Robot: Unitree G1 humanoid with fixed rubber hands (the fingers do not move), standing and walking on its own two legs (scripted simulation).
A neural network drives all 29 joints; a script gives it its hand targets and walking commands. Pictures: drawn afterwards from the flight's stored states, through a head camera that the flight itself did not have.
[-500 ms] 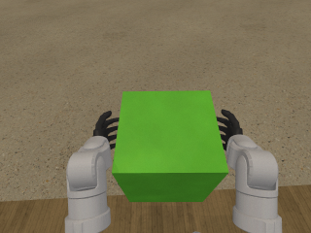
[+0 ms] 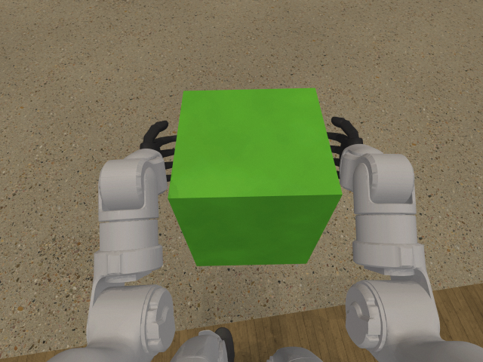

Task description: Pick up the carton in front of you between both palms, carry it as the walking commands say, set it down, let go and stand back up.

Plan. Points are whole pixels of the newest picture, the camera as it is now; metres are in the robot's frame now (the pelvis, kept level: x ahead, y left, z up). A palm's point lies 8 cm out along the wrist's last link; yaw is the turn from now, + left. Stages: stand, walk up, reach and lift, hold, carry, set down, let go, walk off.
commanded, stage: carry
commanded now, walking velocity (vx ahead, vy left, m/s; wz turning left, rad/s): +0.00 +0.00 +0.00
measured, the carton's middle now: (250, 185) +0.39 -0.02 +0.02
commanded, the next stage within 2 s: none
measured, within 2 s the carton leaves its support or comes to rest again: neither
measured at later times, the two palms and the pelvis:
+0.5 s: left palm (148, 113) +0.45 +0.14 +0.14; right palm (343, 99) +0.47 -0.16 +0.14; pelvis +0.09 -0.03 +0.02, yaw +2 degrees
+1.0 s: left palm (161, 133) +0.41 +0.11 +0.15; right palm (371, 123) +0.41 -0.19 +0.15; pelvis +0.06 -0.04 +0.02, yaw +0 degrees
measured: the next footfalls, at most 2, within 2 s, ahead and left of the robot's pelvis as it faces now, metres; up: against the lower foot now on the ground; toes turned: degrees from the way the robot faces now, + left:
right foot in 0.14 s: +0.07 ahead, -0.13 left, +0.00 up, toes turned -2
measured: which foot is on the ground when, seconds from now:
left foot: down 0.00-1.00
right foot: up 0.00-0.12, down 0.14-1.00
